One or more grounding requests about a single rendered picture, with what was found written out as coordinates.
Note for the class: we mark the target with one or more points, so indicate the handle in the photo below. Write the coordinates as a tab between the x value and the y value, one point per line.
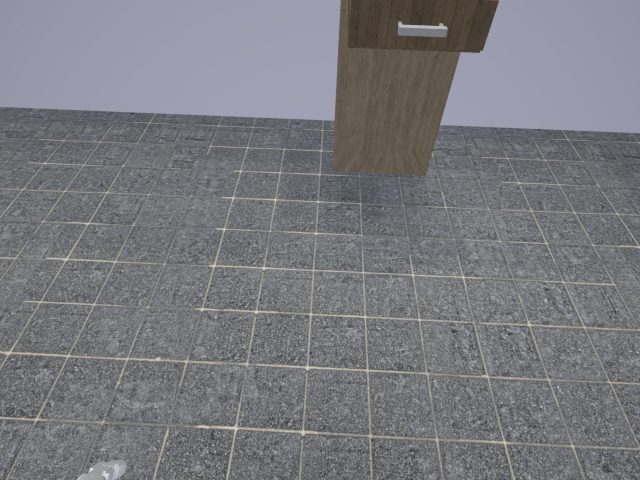
422	30

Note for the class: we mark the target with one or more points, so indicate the cabinet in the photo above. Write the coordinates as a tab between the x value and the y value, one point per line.
389	106

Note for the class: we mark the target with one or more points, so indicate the drawer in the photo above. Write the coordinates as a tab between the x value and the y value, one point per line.
373	24

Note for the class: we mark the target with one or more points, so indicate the robot left hand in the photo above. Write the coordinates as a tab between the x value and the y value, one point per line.
105	471

